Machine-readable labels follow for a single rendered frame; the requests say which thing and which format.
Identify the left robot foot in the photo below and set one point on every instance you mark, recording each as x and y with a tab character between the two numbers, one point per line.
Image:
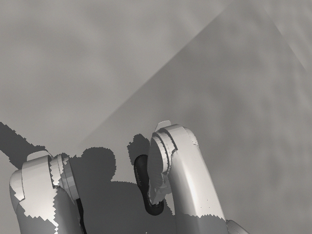
80	208

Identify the right robot hand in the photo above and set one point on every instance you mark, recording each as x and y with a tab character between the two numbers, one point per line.
234	228

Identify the right robot foot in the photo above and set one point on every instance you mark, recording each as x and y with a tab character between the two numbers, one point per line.
142	179

